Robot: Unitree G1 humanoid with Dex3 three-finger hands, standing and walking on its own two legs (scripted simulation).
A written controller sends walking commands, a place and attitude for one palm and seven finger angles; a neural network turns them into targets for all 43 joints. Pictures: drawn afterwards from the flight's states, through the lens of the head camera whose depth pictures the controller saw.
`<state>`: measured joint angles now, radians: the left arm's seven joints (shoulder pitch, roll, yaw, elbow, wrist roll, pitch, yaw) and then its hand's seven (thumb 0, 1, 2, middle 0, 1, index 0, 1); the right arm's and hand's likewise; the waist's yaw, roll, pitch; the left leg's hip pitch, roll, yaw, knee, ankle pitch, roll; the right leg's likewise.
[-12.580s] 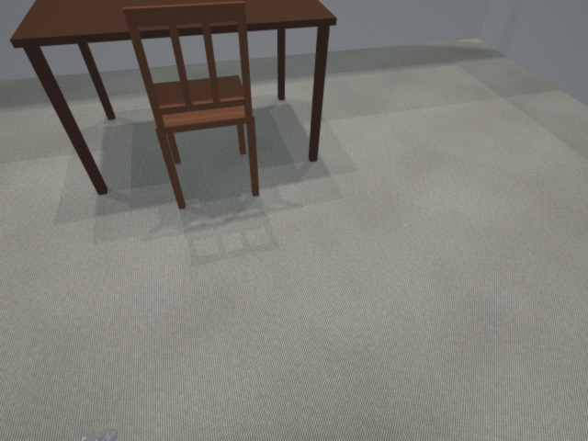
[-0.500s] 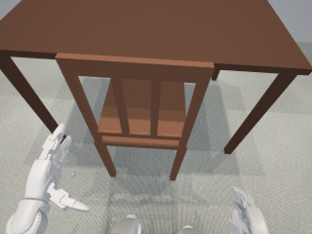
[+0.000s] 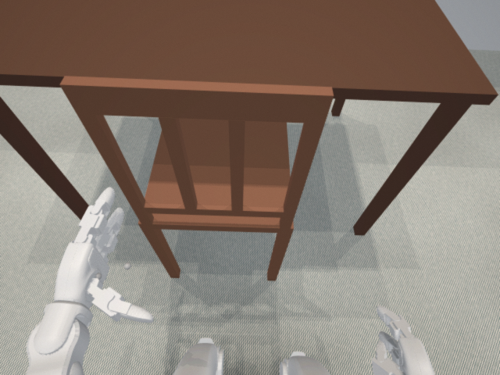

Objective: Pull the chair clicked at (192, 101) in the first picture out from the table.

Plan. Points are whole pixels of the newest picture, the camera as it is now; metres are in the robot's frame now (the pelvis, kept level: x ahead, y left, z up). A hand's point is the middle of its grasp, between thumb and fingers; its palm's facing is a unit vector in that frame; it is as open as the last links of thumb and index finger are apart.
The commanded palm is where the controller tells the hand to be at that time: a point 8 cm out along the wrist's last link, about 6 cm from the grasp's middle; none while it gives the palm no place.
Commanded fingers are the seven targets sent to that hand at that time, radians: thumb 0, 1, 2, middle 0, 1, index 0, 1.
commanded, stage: aim the fingers beside a spindle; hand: left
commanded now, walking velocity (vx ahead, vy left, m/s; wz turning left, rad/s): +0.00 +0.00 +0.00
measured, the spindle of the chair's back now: (181, 168) +0.48 +0.15 -0.01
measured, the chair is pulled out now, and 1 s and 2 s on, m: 0.00 0.00 0.00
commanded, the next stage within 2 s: none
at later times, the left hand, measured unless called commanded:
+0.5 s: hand (149, 259) +0.29 +0.17 +0.01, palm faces -0.02 -1.00 -0.03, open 16.9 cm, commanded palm +0.27 +0.22 +0.01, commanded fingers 0.00 -0.50 0.30 -0.06 -0.08 -0.06 -0.08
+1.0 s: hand (177, 247) +0.32 +0.13 -0.01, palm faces -0.05 -1.00 -0.02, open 16.9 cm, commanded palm +0.29 +0.19 -0.01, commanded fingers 0.00 -0.50 0.30 -0.06 -0.08 -0.06 -0.08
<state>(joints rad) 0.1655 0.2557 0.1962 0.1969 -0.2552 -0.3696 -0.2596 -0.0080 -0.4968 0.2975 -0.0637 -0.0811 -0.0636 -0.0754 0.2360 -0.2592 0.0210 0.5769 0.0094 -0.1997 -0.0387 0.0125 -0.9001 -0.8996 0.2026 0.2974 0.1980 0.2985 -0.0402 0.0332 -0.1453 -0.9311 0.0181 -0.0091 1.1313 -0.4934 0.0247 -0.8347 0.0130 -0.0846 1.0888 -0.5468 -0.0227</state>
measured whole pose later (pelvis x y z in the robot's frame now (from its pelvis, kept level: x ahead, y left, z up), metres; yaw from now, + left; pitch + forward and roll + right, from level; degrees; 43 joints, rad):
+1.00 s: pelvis -0.01 +0.00 -0.03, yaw -1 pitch +21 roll -2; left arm -0.08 0.17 0.06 0.37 -0.14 -0.40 -0.08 -0.01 -0.50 0.30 -0.06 -0.08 -0.06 -0.08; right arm 0.22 -0.25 0.02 0.57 -0.01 -0.08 0.00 0.01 -0.90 -0.90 0.20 0.30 0.20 0.30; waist -0.05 0.03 -0.17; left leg -1.10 0.02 0.01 1.25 -0.52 0.03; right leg -1.01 0.01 -0.07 1.23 -0.58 -0.02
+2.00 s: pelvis -0.01 -0.01 -0.03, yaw +0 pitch +21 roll -2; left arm -0.08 0.19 0.07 0.41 -0.16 -0.40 -0.09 -0.01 -0.50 0.30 -0.06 -0.08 -0.06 -0.07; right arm 0.21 -0.25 0.02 0.57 0.01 -0.06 0.00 0.01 -0.90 -0.90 0.20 0.30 0.20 0.30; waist -0.04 0.04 -0.17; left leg -1.09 0.02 0.00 1.24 -0.52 0.02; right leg -1.01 0.01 -0.08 1.23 -0.59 -0.03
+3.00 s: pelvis -0.01 +0.00 -0.03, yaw +0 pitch +20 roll -2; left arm -0.08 0.20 0.08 0.39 -0.15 -0.42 -0.07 -0.01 -0.50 0.30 -0.06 -0.08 -0.06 -0.08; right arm 0.20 -0.25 0.02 0.57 0.00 -0.06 0.01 0.01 -0.90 -0.90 0.20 0.30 0.20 0.30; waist -0.04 0.04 -0.17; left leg -1.10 0.02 -0.01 1.26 -0.52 0.02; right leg -1.01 0.01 -0.08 1.23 -0.59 -0.03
